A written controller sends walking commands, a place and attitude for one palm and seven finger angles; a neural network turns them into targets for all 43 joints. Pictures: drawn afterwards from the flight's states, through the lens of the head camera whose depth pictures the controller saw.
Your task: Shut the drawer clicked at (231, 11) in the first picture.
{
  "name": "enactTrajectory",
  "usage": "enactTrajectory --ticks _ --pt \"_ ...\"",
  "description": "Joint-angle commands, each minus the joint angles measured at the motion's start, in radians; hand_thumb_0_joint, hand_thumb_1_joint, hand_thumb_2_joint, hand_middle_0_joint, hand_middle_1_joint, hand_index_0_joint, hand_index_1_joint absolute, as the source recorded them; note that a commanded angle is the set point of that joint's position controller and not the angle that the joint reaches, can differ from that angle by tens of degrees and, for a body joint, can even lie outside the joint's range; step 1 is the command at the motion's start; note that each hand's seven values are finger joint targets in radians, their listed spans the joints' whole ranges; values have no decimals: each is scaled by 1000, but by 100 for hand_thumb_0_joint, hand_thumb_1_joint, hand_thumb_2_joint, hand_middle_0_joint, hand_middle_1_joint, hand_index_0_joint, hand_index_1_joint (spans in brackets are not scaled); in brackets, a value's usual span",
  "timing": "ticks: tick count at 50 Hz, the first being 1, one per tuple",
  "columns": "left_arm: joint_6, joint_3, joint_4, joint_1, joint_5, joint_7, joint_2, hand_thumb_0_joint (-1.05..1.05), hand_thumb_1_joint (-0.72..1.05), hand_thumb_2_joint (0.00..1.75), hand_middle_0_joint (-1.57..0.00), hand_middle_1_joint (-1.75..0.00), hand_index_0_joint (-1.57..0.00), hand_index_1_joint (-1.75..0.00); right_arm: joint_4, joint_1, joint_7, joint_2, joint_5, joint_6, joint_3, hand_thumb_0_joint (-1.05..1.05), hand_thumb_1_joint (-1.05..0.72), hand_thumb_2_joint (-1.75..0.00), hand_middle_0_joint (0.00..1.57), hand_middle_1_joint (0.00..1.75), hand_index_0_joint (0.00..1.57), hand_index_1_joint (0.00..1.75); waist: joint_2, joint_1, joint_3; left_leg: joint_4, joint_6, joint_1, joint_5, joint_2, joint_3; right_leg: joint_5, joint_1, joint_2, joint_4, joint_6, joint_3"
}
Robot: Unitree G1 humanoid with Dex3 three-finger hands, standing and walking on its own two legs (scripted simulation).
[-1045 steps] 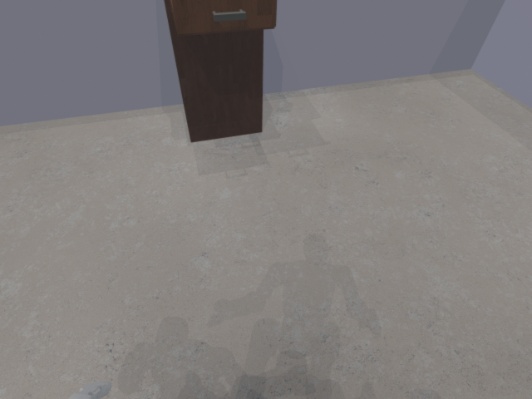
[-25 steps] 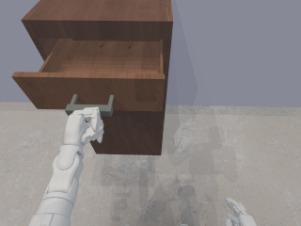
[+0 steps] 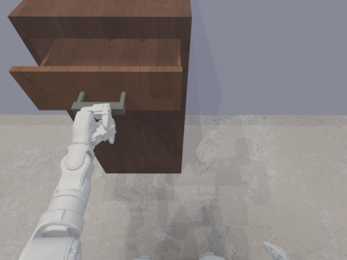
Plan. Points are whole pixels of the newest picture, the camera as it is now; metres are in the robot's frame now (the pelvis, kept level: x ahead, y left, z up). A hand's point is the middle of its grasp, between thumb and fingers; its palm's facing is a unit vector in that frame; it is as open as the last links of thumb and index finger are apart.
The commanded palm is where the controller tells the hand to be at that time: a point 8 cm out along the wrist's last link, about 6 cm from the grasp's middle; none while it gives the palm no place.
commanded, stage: push the drawer shut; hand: left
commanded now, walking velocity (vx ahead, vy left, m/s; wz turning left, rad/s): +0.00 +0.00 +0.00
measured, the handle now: (100, 102) +0.48 +0.19 +0.07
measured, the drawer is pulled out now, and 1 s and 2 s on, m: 0.13 0.00 0.00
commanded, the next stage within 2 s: pull the fist back off the drawer in 1.48 s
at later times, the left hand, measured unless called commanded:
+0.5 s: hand (115, 105) +0.47 +0.15 +0.07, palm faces -0.01 -1.00 -0.04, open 3.1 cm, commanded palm +0.45 +0.21 +0.08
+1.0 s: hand (120, 88) +0.53 +0.15 +0.07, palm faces +0.00 -1.00 -0.03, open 3.1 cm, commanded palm +0.52 +0.20 +0.08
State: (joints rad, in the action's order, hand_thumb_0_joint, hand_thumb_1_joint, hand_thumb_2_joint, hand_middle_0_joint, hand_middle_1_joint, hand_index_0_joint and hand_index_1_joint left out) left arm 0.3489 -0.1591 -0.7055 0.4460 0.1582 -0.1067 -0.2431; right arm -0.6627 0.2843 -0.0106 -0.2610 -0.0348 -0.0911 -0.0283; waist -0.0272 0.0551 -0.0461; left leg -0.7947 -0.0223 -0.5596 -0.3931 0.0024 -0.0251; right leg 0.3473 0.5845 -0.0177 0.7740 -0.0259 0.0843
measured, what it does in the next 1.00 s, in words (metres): stands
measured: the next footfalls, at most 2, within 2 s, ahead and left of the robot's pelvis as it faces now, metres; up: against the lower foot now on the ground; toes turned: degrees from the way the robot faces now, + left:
none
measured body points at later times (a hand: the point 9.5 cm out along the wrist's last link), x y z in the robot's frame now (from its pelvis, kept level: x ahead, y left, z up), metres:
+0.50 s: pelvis -0.01 +0.00 -0.01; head +0.08 +0.00 +0.43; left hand +0.46 +0.21 +0.08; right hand +0.03 -0.26 -0.13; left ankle +0.00 +0.10 -0.71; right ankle +0.02 -0.10 -0.71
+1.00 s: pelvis +0.01 +0.02 -0.02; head +0.12 +0.02 +0.42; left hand +0.52 +0.20 +0.08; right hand -0.02 -0.24 -0.13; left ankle +0.00 +0.10 -0.71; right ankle +0.02 -0.10 -0.71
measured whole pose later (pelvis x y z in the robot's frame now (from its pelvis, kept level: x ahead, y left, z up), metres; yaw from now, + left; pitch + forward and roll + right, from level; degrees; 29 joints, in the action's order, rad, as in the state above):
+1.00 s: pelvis +0.01 +0.02 -0.02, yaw -2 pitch +19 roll -2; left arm 0.41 -0.36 -1.23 0.96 0.04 -0.11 -0.43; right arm -0.67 0.43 0.03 -0.27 0.02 0.02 -0.04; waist -0.03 0.19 -0.09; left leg -0.90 -0.05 -0.80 -0.44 -0.01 -0.04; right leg 0.35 0.81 0.00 0.83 -0.01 0.07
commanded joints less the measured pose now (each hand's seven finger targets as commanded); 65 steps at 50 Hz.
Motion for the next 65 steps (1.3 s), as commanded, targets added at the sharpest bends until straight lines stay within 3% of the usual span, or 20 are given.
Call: enactTrajectory --ticks 1,5,8,11,13,20,22,25,27,30,37,44,46,48,50,51,56,59,63,65 --pt "82 -56 176 523 14 4 -163 0 90 90 -140 -160 -140 -160 95 45 -11 -134 1 -33 53 0 -90 -90 20 30 20 30 24 45 -345 112 1 100 178 2 46 -200 -160 23 -93 7 -71" --pt "92 -119 108 550 12 0 -239 0 90 90 -140 -160 -140 -160 88 66 -10 -140 5 -22 53 0 -90 -90 20 30 20 30 51 39 -359 104 -2 65 188 5 42 -229 -192 24 -90 8 -82" --pt "104 -75 59 648 9 -12 -194 0 90 90 -140 -160 -140 -160 82 69 -9 -134 3 -16 48 0 -90 -90 20 30 20 30 22 63 -326 105 -2 52 148 6 37 -193 -148 25 -94 8 -82" --pt "117 -108 -1 710 2 -13 -245 0 90 90 -140 -160 -140 -160 71 88 -10 -143 5 -9 49 0 -90 -90 20 30 20 30 6 72 -330 96 -4 42 124 6 41 -157 -119 29 -90 7 -85" --pt "123 -99 -37 735 -1 -18 -230 0 90 90 -140 -160 -140 -160 70 97 -8 -141 6 -8 49 0 -90 -90 20 30 20 30 -8 76 -345 89 -5 41 130 8 37 -165 -114 29 -87 7 -86" --pt "129 -205 -158 799 -14 -31 -374 0 90 90 -140 -160 -140 -160 61 147 -11 -161 16 5 49 0 -90 -90 20 30 20 30 38 82 -398 64 -13 -37 124 8 33 -171 -147 31 -74 13 -105" --pt "129 -165 -166 856 -20 -39 -337 0 90 90 -140 -160 -140 -160 60 154 -9 -157 15 10 46 0 -90 -90 20 30 20 30 -16 104 -400 58 -12 -25 130 8 33 -176 -107 31 -66 12 -99" --pt "136 -199 -187 886 -28 -38 -380 0 90 90 -140 -160 -140 -160 53 180 -6 -164 23 14 50 0 -90 -90 20 30 20 30 -49 104 -418 46 -10 -8 154 4 44 -178 -77 37 -53 7 -92" --pt "134 -181 -198 893 -27 -36 -348 0 90 90 -140 -160 -140 -160 58 190 1 -165 27 19 50 0 -90 -90 20 30 20 30 -40 114 -427 43 -10 1 165 1 45 -181 -57 39 -52 10 -86" --pt "129 -225 -244 908 -34 -28 -404 0 90 90 -140 -160 -140 -160 52 215 2 -177 33 28 51 0 -90 -90 20 30 20 30 13 123 -427 32 -16 -39 163 -1 45 -184 -63 42 -49 12 -87" --pt "132 -218 -248 984 -72 -13 -414 0 90 90 -140 -160 -140 -160 49 256 11 -180 46 52 55 0 -90 -90 20 30 20 30 -89 134 -461 17 -6 33 240 -10 66 -199 22 46 -24 6 -68" --pt "130 -206 -270 1017 -91 6 -397 0 90 90 -140 -160 -140 -160 45 290 23 -184 57 81 59 0 -90 -90 20 30 20 30 -87 154 -488 0 -2 77 314 -20 77 -230 62 53 -17 7 -57" --pt "126 -232 -293 1024 -99 14 -426 0 90 90 -140 -160 -140 -160 44 304 24 -190 61 89 58 0 -90 -90 20 30 20 30 -82 151 -482 -3 0 77 328 -21 82 -229 71 56 -15 6 -53" --pt "121 -217 -311 1046 -106 20 -413 0 90 90 -140 -160 -140 -160 41 307 26 -188 62 96 55 0 -90 -90 20 30 20 30 -91 162 -460 -3 0 69 315 -22 84 -216 91 57 -16 6 -51" --pt "119 -238 -327 1085 -116 28 -451 0 90 90 -140 -160 -140 -160 35 320 22 -195 66 100 54 0 -90 -90 20 30 20 30 -63 177 -443 -7 -4 45 304 -23 90 -210 97 56 -15 7 -49" --pt "122 -225 -311 1109 -120 30 -440 0 90 90 -140 -160 -140 -160 38 322 23 -192 67 102 54 0 -90 -90 20 30 20 30 -99 180 -465 -9 0 67 325 -23 91 -220 105 56 -11 7 -50" --pt "125 -236 -327 1173 -128 40 -461 0 90 90 -140 -160 -140 -160 25 339 24 -195 72 107 55 0 -90 -90 20 30 20 30 -103 200 -490 -30 1 76 337 -26 100 -216 135 56 -9 10 -49" --pt "118 -191 -349 1239 -138 44 -436 0 90 90 -140 -160 -140 -160 17 338 20 -195 71 105 50 0 -90 -90 20 30 20 30 -96 238 -445 -29 -4 44 264 -26 108 -160 175 55 -18 13 -48" --pt "131 -197 -326 1305 -144 57 -461 0 90 90 -140 -160 -140 -160 8 345 16 -202 79 95 48 0 -90 -90 20 30 20 30 -162 246 -500 -36 2 93 256 -28 128 -134 212 54 -13 10 -45" --pt "133 -170 -332 1336 -144 61 -437 0 90 90 -140 -160 -140 -160 3 349 17 -201 81 89 44 0 -90 -90 20 30 20 30 -189 259 -495 -35 7 109 244 -31 141 -118 243 54 -9 6 -39"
